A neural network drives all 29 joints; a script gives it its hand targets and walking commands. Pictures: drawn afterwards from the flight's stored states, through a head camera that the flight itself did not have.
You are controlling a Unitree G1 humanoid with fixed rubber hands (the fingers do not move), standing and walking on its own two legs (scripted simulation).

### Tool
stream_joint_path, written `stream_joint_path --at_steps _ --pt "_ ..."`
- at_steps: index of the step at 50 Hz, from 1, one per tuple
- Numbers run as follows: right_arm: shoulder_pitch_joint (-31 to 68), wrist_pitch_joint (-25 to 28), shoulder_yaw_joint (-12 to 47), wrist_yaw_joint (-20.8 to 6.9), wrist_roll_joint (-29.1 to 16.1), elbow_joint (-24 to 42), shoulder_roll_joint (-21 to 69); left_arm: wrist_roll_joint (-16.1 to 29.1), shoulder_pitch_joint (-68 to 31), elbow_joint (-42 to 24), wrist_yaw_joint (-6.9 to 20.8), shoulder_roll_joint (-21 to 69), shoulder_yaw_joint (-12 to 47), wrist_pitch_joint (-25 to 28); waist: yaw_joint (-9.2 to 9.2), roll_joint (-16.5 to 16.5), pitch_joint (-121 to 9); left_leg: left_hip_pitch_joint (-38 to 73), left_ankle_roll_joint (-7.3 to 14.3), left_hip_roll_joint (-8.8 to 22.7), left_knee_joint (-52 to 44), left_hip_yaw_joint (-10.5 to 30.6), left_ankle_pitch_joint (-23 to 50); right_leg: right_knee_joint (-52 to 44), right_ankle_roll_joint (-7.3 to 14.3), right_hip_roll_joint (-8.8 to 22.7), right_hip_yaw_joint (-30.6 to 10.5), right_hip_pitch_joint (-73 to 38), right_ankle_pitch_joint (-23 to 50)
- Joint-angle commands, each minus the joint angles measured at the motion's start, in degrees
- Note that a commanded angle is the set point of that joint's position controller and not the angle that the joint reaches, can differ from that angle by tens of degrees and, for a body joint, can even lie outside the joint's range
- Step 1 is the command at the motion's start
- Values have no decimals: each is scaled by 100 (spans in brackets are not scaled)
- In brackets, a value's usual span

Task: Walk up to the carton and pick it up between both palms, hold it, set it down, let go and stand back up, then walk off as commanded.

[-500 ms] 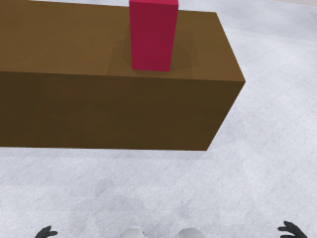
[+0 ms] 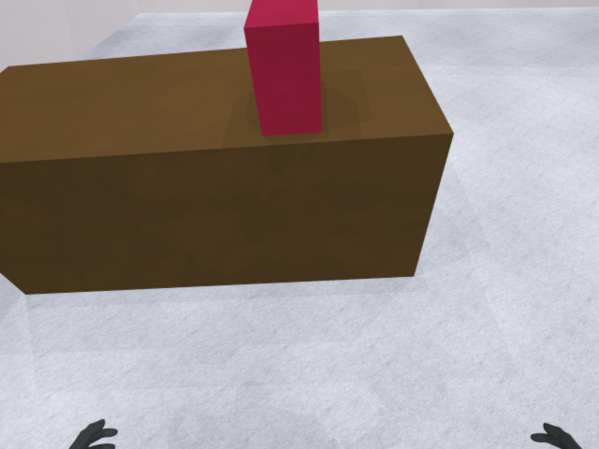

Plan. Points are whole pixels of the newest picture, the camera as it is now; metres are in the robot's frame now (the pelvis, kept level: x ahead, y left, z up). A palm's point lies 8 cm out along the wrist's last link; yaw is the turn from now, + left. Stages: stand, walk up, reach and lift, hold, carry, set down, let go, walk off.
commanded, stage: walk off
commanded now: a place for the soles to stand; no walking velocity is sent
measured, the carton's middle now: (289, 58) +1.08 +0.02 +0.04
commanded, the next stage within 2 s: stand in 0.28 s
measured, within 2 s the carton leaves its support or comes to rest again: neither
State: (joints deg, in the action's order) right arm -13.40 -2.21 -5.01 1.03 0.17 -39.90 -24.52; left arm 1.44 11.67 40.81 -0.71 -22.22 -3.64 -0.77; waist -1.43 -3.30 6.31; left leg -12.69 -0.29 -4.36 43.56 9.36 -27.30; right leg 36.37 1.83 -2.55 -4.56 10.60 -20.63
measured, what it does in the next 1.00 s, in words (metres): steps on the spot: left foot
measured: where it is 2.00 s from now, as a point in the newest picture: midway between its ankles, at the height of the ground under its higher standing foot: outside the picture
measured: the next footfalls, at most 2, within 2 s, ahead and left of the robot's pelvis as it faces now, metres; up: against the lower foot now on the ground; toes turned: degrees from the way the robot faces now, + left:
left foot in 0.02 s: +0.04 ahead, +0.12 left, +0.00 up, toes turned -9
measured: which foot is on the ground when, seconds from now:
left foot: up 0.00-0.00, down 0.02-1.00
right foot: down 0.00-1.00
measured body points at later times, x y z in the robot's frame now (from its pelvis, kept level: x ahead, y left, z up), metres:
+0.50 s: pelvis -0.04 -0.01 +0.00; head -0.02 -0.02 +0.45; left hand +0.08 +0.31 -0.09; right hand +0.08 -0.33 -0.10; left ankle +0.00 +0.13 -0.73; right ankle -0.02 -0.14 -0.72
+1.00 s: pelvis -0.03 -0.01 +0.00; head -0.02 +0.01 +0.45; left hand +0.10 +0.30 -0.09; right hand +0.10 -0.33 -0.08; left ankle +0.00 +0.13 -0.72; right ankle -0.02 -0.14 -0.72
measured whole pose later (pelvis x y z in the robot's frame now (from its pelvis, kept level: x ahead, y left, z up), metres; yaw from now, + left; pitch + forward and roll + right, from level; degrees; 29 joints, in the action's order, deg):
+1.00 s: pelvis -0.03 -0.01 +0.00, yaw +0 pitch -3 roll -1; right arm -12.0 1.1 -2.1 0.5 1.1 -43.4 -24.2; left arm 1.4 11.7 43.9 -0.3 -22.2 -3.2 2.1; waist -0.6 0.9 4.4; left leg -14.0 -0.9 -2.5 34.6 8.5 -17.1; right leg 33.2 -0.3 -1.5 -4.8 11.6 -18.3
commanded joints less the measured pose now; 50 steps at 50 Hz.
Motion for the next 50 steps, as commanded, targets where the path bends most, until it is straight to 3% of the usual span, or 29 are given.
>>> stream_joint_path --at_steps 1,2,3,4,6,8,10,11,13,15,16,17,19,20,23,24,25,26,27,28,30,32,33,36,39,40,42,47,50 --pt "-363 488 -260 130 238 26 -1071 -232 -74 -140 52 -640 -66 -17 117 -118 -211 1171 465 1248 -2524 1952 186 1286 240 199 -302 2120 -1003" --pt "9 549 -201 149 145 92 -1267 -186 111 -179 22 -695 -69 -36 261 -212 -12 220 788 2144 -2723 3070 540 1412 34 -53 -237 1972 -1129" --pt "180 528 -131 100 147 136 -1281 -187 -65 -197 2 -1126 -182 61 150 310 199 -704 998 2231 -2834 3057 344 1414 -141 121 -495 1152 -1148" --pt "230 583 -96 100 115 9 -1292 -195 -198 -212 37 -1169 -225 101 151 259 410 -1010 1192 2211 -2725 2741 724 1050 -121 278 -572 750 -1167" --pt "405 561 -64 42 201 70 -1115 -190 -120 -73 116 -1109 -235 151 283 -557 337 -1108 1116 1627 -2408 1546 659 779 -118 303 -181 349 -771" --pt "473 520 29 14 127 104 -929 -181 -11 48 128 -1061 -241 146 321 -553 327 -1075 754 1257 -2436 1210 144 117 -18 225 -117 216 -246" --pt "401 434 8 -85 142 43 -808 -145 -104 187 94 -897 -209 293 172 -1183 105 -928 565 977 -2297 837 525 -820 -44 338 -51 -292 136" --pt "371 436 -17 -59 135 114 -808 -188 35 129 94 -1008 -213 327 229 -778 -97 -965 357 894 -1951 641 912 -1191 1 506 -294 -590 619" --pt "460 435 -20 -59 71 104 -699 -157 -21 217 61 -1220 -180 412 195 -697 -472 -509 145 511 -1465 259 1811 -1072 124 888 -762 -451 1957" --pt "314 441 -95 -48 86 -20 -651 -213 14 228 10 -1482 -242 490 175 -56 -686 -303 7 204 -638 95 1637 -1351 347 1382 -1706 -44 1980" --pt "127 353 -142 -49 46 -62 -801 -202 -91 174 15 -1517 -234 408 65 250 -511 -12 99 164 -538 -186 287 -1604 617 1535 -1646 716 894" --pt "55 313 -133 -52 55 -178 -900 -224 -187 94 34 -1628 -266 402 -37 235 -251 231 188 79 -421 -103 40 -1785 583 1601 -1737 1136 446" --pt "-138 351 -82 -106 155 -202 -768 -270 -505 136 51 -1390 -180 425 -44 859 -36 268 305 180 -570 -88 316 -1852 666 1379 -1607 1437 -930" --pt "-206 367 -115 -124 72 -240 -836 -238 -581 90 48 -1335 -165 420 -141 763 -53 396 248 279 -993 -113 492 -1757 542 1175 -1197 1295 -758" --pt "128 434 -81 -96 103 -180 -885 -179 -560 41 87 -1162 -107 418 3 763 -150 247 292 572 -1479 367 1375 -1525 324 878 -945 861 18" --pt "255 424 -45 -101 82 -133 -850 -160 -406 150 84 -1149 -88 408 94 1078 -242 222 275 578 -1494 397 1343 -1468 301 823 -944 794 79" --pt "255 405 -37 -105 86 -197 -914 -168 -376 60 59 -1158 -118 401 158 878 -109 -224 281 665 -1664 463 1136 -1471 293 806 -840 486 -107" --pt "308 385 -21 -95 64 -265 -836 -203 -320 75 73 -1158 -145 421 220 1297 -263 -135 250 499 -1337 314 1318 -1779 284 981 -1264 317 -14" --pt "116 392 -5 -109 79 -237 -731 -191 -410 -53 78 -1213 -143 407 95 1062 -266 -14 202 373 -1146 -5 1487 -1697 333 1190 -1086 487 211" --pt "18 370 -20 -114 52 -418 -736 -201 -548 18 71 -1133 -118 441 44 1251 -267 16 137 363 -1206 12 1168 -1680 347 1224 -1126 318 946" --pt "172 416 -4 -107 134 -359 -742 -196 -541 -49 64 -1239 -143 460 43 733 -475 372 206 403 -1337 -147 1907 -1323 430 1138 -751 586 1238" --pt "386 464 9 -75 85 -263 -886 -139 -510 -25 33 -1114 -106 416 189 439 -753 149 486 775 -1554 501 2736 -941 267 694 -541 -28 1803" --pt "220 495 19 -88 101 -225 -800 -148 -415 32 5 -1110 -124 471 133 505 -778 -83 389 763 -1571 657 2893 -835 292 699 -634 -397 2251" --pt "308 441 13 -75 71 -225 -773 -154 -450 -84 -3 -1194 -123 424 149 543 -730 -30 293 522 -1408 236 2562 -997 429 1002 -767 -193 2129" --pt "390 464 0 -81 126 -179 -864 -105 -323 -45 -10 -1209 -113 392 130 -242 -896 552 445 737 -1438 339 3145 -778 312 789 -497 221 2000" --pt "330 466 27 -61 151 -228 -810 -123 -326 50 -24 -1194 -109 391 150 203 -772 415 479 799 -1498 512 3112 -752 350 729 -491 160 1959" --pt "546 445 10 -107 95 -109 -829 -127 -195 -25 -23 -1177 -102 422 202 -92 -819 304 435 846 -1442 465 3094 -952 246 788 -645 13 1945" --pt "437 407 -3 -61 26 -370 -877 -221 -528 112 11 -1386 -154 432 24 611 -243 36 233 451 -1405 152 1726 -1530 455 1094 -1023 474 1087" --pt "437 428 13 -112 46 -297 -851 -148 -472 104 4 -1241 -132 401 96 308 -316 -64 300 643 -1785 485 1532 -1342 241 778 -657 371 613"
